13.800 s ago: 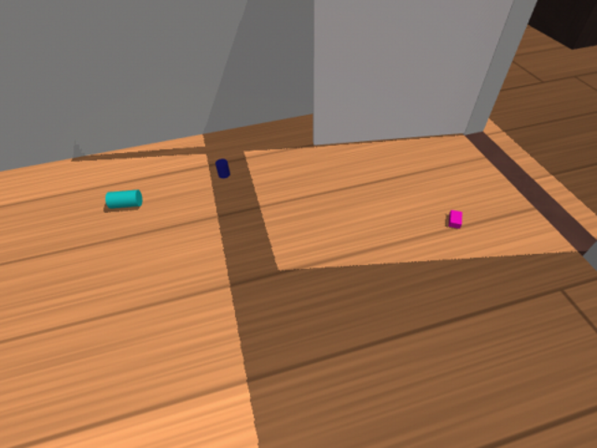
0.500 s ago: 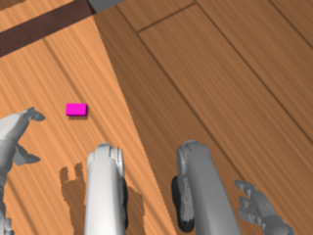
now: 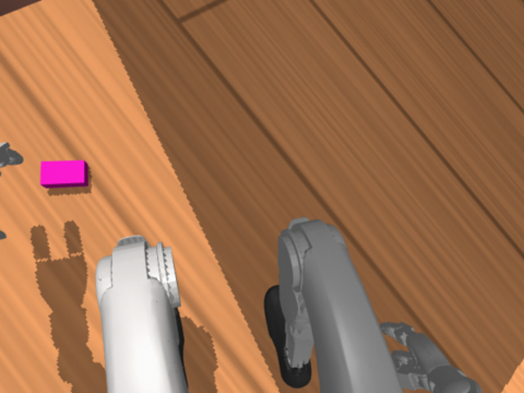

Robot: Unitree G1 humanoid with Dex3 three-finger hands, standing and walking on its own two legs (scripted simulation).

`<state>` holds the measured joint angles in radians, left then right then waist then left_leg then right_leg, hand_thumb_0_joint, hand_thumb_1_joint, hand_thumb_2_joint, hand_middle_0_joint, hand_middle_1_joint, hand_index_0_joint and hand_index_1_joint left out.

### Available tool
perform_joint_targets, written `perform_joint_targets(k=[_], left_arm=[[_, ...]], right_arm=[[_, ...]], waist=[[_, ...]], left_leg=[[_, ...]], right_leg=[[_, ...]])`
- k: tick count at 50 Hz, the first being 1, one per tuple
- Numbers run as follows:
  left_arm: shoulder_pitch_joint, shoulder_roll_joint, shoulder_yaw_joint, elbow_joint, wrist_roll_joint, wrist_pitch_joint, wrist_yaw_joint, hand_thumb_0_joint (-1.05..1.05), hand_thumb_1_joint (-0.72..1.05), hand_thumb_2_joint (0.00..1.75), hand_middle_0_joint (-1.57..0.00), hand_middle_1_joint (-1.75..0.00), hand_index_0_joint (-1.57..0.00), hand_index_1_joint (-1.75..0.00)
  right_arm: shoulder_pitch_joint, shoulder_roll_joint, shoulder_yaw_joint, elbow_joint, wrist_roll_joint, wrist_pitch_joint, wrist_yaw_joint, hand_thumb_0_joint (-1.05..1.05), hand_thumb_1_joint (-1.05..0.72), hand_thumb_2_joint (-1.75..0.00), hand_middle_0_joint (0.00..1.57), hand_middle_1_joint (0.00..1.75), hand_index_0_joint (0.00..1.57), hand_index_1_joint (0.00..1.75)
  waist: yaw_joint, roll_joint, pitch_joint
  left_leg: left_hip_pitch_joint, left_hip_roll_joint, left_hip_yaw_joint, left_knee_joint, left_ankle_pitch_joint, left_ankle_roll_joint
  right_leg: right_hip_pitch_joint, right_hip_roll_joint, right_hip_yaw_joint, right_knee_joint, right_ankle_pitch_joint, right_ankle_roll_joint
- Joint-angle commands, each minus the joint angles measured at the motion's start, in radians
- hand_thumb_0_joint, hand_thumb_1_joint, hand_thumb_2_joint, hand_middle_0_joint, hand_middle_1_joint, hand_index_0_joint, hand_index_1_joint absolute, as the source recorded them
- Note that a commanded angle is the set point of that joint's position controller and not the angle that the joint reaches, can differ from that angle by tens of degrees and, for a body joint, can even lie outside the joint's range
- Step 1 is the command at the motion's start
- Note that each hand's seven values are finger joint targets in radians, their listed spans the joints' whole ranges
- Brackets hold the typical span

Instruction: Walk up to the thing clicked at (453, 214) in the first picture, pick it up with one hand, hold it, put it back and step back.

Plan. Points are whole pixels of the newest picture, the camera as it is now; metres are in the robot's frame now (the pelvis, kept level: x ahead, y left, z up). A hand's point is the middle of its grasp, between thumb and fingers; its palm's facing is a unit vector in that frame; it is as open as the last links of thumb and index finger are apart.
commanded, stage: rise first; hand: left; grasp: from above
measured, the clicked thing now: (65, 174) +0.48 +0.34 -0.33
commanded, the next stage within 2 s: none
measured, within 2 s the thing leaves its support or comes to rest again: neither
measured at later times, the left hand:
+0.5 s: hand out of the picture +0.41 +0.38 -0.19, palm faces -0.45 -0.08 -0.89, open 11.4 cm
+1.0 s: hand (10, 188) +0.42 +0.37 -0.20, palm faces -0.45 -0.09 -0.89, open 11.6 cm
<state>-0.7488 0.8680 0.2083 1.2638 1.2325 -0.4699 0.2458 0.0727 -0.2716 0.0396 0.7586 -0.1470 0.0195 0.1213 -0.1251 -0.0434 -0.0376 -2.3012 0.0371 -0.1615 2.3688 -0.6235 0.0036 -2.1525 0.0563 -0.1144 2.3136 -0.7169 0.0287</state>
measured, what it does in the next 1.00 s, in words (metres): stands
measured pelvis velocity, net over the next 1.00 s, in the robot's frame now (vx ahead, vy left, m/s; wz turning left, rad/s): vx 0.01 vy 0.00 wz -0.06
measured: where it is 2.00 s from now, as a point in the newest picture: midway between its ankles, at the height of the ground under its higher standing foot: (232, 360)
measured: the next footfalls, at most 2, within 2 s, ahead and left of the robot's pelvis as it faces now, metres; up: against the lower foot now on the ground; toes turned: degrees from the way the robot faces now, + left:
none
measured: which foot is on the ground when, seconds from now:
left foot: down 0.00-1.00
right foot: down 0.00-1.00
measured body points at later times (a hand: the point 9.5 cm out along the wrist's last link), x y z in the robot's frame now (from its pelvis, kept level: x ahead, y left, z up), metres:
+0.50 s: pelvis +0.01 +0.00 -0.03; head +0.24 +0.10 +0.34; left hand +0.43 +0.38 -0.14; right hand +0.11 -0.27 -0.14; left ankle +0.09 +0.13 -0.31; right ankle +0.10 -0.12 -0.31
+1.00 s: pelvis +0.01 +0.00 -0.03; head +0.25 +0.10 +0.33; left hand +0.44 +0.37 -0.15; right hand +0.10 -0.28 -0.13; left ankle +0.09 +0.13 -0.31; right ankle +0.10 -0.12 -0.31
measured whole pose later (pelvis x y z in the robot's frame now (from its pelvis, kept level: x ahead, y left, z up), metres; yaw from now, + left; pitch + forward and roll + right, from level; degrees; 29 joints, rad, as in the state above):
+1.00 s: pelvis +0.01 +0.00 -0.03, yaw -3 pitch +29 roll -11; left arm -0.83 0.99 0.23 1.41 1.36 -0.50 0.39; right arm 0.02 -0.26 0.12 0.77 -0.22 0.03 0.14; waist -0.18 -0.09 0.04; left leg -2.36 0.05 -0.22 2.50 -0.68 -0.01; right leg -2.21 0.09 -0.15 2.42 -0.74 0.03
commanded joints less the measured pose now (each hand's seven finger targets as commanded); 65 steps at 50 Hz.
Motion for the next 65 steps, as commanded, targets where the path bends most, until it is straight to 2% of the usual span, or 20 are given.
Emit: perform_joint_targets(k=[1, 6, 7, 14, 17, 24, 25, 28, 32, 36, 39, 40, 42, 43, 51, 53, 54, 57, 59, 65], left_arm=[[-0.252, 0.347, 0.064, -0.121, 0.002, -0.019, 0.062, 0.00, -0.13, 0.67, -0.42, -0.59, -0.42, -0.59], [-0.261, 0.387, 0.081, -0.116, 0.032, -0.037, 0.090, 0.00, -0.09, 0.64, -0.46, -0.55, -0.45, -0.56], [-0.254, 0.373, 0.073, -0.100, 0.038, -0.038, 0.093, 0.00, -0.09, 0.64, -0.46, -0.55, -0.45, -0.55], [-0.287, 0.405, 0.081, -0.083, 0.065, -0.047, 0.128, 0.00, -0.08, 0.62, -0.46, -0.56, -0.46, -0.56], [-0.274, 0.405, 0.079, -0.069, 0.085, -0.048, 0.141, 0.00, -0.07, 0.62, -0.47, -0.56, -0.47, -0.56], [-0.300, 0.422, 0.081, -0.027, 0.088, -0.043, 0.171, 0.00, -0.09, 0.63, -0.46, -0.59, -0.46, -0.59], [-0.293, 0.429, 0.081, -0.021, 0.099, -0.039, 0.172, 0.00, -0.08, 0.63, -0.46, -0.59, -0.46, -0.59], [-0.302, 0.440, 0.091, -0.019, 0.086, -0.030, 0.180, 0.00, -0.08, 0.63, -0.45, -0.60, -0.46, -0.59], [-0.305, 0.428, 0.073, -0.005, 0.083, -0.025, 0.172, 0.00, -0.09, 0.64, -0.44, -0.62, -0.45, -0.61], [-0.294, 0.454, 0.094, -0.026, 0.084, -0.023, 0.177, 0.00, -0.10, 0.64, -0.43, -0.63, -0.44, -0.62], [-0.287, 0.440, 0.085, -0.009, 0.078, -0.024, 0.173, 0.00, -0.10, 0.63, -0.43, -0.64, -0.44, -0.63], [-0.288, 0.439, 0.080, -0.001, 0.079, -0.025, 0.172, 0.00, -0.18, 0.71, -0.41, -0.62, -0.39, -0.64], [-0.302, 0.446, 0.090, -0.006, 0.078, -0.026, 0.176, 0.00, -0.15, 0.68, -0.41, -0.64, -0.41, -0.64], [-0.301, 0.440, 0.076, 0.001, 0.087, -0.029, 0.177, 0.00, -0.14, 0.67, -0.43, -0.63, -0.43, -0.63], [-0.321, 0.442, 0.072, 0.029, 0.097, -0.029, 0.199, 0.00, -0.14, 0.67, -0.41, -0.66, -0.42, -0.65], [-0.344, 0.439, 0.068, 0.036, 0.099, -0.027, 0.204, 0.00, -0.14, 0.68, -0.41, -0.66, -0.41, -0.66], [-0.346, 0.437, 0.053, 0.044, 0.108, -0.028, 0.203, 0.00, -0.13, 0.67, -0.41, -0.67, -0.42, -0.66], [-0.345, 0.446, 0.058, 0.050, 0.109, -0.017, 0.209, 0.00, -0.12, 0.66, -0.41, -0.68, -0.42, -0.67], [-0.352, 0.448, 0.059, 0.047, 0.111, -0.011, 0.211, 0.00, -0.12, 0.66, -0.42, -0.68, -0.43, -0.66], [-0.371, 0.448, 0.048, 0.052, 0.106, 0.004, 0.208, 0.00, -0.15, 0.68, -0.40, -0.69, -0.41, -0.68]], right_arm=[[0.135, -0.249, -0.072, -0.023, -0.013, 0.007, -0.008, 0.00, -0.89, -0.90, 0.20, 0.30, 0.20, 0.30], [0.127, -0.249, -0.065, -0.011, -0.025, 0.021, -0.004, 0.00, -0.90, -0.90, 0.20, 0.30, 0.20, 0.30], [0.131, -0.248, -0.062, -0.009, -0.033, 0.024, -0.002, 0.00, -0.90, -0.90, 0.20, 0.30, 0.20, 0.30], [0.105, -0.253, -0.054, -0.010, -0.046, 0.030, -0.002, 0.00, -0.90, -0.90, 0.20, 0.30, 0.20, 0.30], [0.106, -0.253, -0.048, -0.011, -0.049, 0.034, -0.001, 0.00, -0.90, -0.90, 0.20, 0.30, 0.20, 0.30], [0.101, -0.254, -0.032, -0.011, -0.056, 0.027, -0.004, 0.00, -0.91, -0.90, 0.20, 0.30, 0.20, 0.30], [0.111, -0.255, -0.028, -0.007, -0.059, 0.027, -0.005, 0.00, -0.90, -0.90, 0.20, 0.30, 0.20, 0.30], [0.109, -0.254, -0.027, -0.007, -0.060, 0.021, -0.006, 0.00, -0.90, -0.90, 0.20, 0.30, 0.20, 0.30], [0.108, -0.253, -0.024, -0.006, -0.061, 0.015, -0.007, 0.00, -0.91, -0.90, 0.20, 0.30, 0.20, 0.30], [0.116, -0.261, -0.021, -0.001, -0.065, 0.016, -0.005, 0.00, -0.91, -0.90, 0.20, 0.30, 0.20, 0.30], [0.118, -0.259, -0.017, 0.001, -0.070, 0.017, -0.003, 0.00, -0.91, -0.90, 0.20, 0.30, 0.20, 0.30], [0.110, -0.256, -0.013, 0.000, -0.071, 0.016, -0.002, 0.00, -0.91, -0.90, 0.20, 0.30, 0.20, 0.30], [0.120, -0.265, -0.013, -0.001, -0.072, 0.015, -0.001, 0.00, -0.91, -0.90, 0.20, 0.30, 0.20, 0.30], [0.117, -0.263, -0.008, -0.001, -0.073, 0.016, 0.001, 0.00, -0.91, -0.90, 0.20, 0.30, 0.20, 0.30], [0.108, -0.264, 0.001, 0.000, -0.078, 0.010, 0.001, 0.00, -0.91, -0.90, 0.20, 0.30, 0.20, 0.30], [0.118, -0.268, 0.004, -0.002, -0.083, 0.005, 0.002, 0.00, -0.91, -0.90, 0.20, 0.30, 0.20, 0.30], [0.113, -0.264, 0.006, 0.000, -0.079, 0.005, 0.001, 0.00, -0.91, -0.90, 0.20, 0.30, 0.20, 0.30], [0.111, -0.266, 0.011, -0.002, -0.080, 0.000, 0.000, 0.00, -0.91, -0.90, 0.20, 0.30, 0.20, 0.30], [0.121, -0.270, 0.013, -0.001, -0.082, -0.001, 0.000, 0.00, -0.91, -0.90, 0.20, 0.30, 0.20, 0.30], [0.115, -0.268, 0.017, -0.009, -0.079, -0.007, -0.001, 0.00, -0.91, -0.90, 0.20, 0.30, 0.20, 0.30]], waist=[[0.023, 0.320, -0.641], [0.019, 0.305, -0.656], [0.012, 0.314, -0.653], [0.007, 0.343, -0.627], [0.005, 0.335, -0.627], [-0.014, 0.325, -0.589], [-0.012, 0.330, -0.606], [-0.014, 0.318, -0.607], [-0.017, 0.333, -0.590], [-0.008, 0.344, -0.627], [-0.021, 0.337, -0.608], [-0.018, 0.343, -0.595], [-0.029, 0.340, -0.605], [-0.030, 0.349, -0.604], [-0.037, 0.346, -0.579], [-0.056, 0.340, -0.573], [-0.056, 0.338, -0.575], [-0.048, 0.357, -0.581], [-0.056, 0.367, -0.591], [-0.059, 0.364, -0.567]], left_leg=[[0.623, -0.009, 0.063, -0.221, 0.110, 0.019], [0.602, -0.006, 0.074, -0.167, 0.172, 0.027], [0.600, -0.004, 0.073, -0.160, 0.184, 0.027], [0.576, 0.003, 0.055, -0.152, 0.120, 0.019], [0.579, 0.004, 0.050, -0.142, 0.137, 0.022], [0.534, 0.006, 0.052, -0.121, 0.117, 0.024], [0.544, 0.005, 0.050, -0.118, 0.137, 0.025], [0.525, 0.005, 0.054, -0.107, 0.131, 0.027], [0.524, 0.005, 0.051, -0.114, 0.107, 0.023], [0.548, 0.006, 0.053, -0.100, 0.162, 0.024], [0.538, 0.006, 0.049, -0.098, 0.166, 0.026], [0.534, 0.006, 0.049, -0.100, 0.157, 0.025], [0.548, 0.009, 0.040, -0.100, 0.162, 0.023], [0.549, 0.010, 0.039, -0.101, 0.162, 0.022], [0.529, 0.009, 0.041, -0.094, 0.142, 0.022], [0.522, 0.010, 0.037, -0.092, 0.138, 0.022], [0.509, 0.011, 0.038, -0.090, 0.127, 0.022], [0.523, 0.011, 0.040, -0.089, 0.142, 0.021], [0.545, 0.010, 0.036, -0.091, 0.164, 0.020], [0.508, 0.010, 0.037, -0.098, 0.111, 0.020]], right_leg=[[0.141, 0.025, -0.064, -0.219, 0.157, -0.064], [0.168, 0.034, -0.063, -0.207, 0.213, -0.058], [0.178, 0.036, -0.062, -0.201, 0.222, -0.057], [0.127, 0.042, -0.075, -0.168, 0.165, -0.064], [0.126, 0.047, -0.078, -0.159, 0.179, -0.064], [0.120, 0.048, -0.080, -0.159, 0.174, -0.059], [0.134, 0.049, -0.079, -0.160, 0.190, -0.058], [0.141, 0.048, -0.079, -0.155, 0.191, -0.055], [0.119, 0.049, -0.084, -0.153, 0.167, -0.060], [0.156, 0.049, -0.083, -0.144, 0.216, -0.055], [0.155, 0.050, -0.085, -0.145, 0.220, -0.054], [0.148, 0.050, -0.085, -0.144, 0.211, -0.056], [0.143, 0.051, -0.093, -0.142, 0.214, -0.056], [0.145, 0.052, -0.094, -0.137, 0.215, -0.058], [0.141, 0.054, -0.095, -0.142, 0.205, -0.056], [0.140, 0.054, -0.099, -0.143, 0.206, -0.055], [0.138, 0.056, -0.097, -0.145, 0.202, -0.056], [0.144, 0.056, -0.095, -0.143, 0.214, -0.054], [0.146, 0.055, -0.102, -0.132, 0.226, -0.054], [0.127, 0.056, -0.104, -0.143, 0.194, -0.057]])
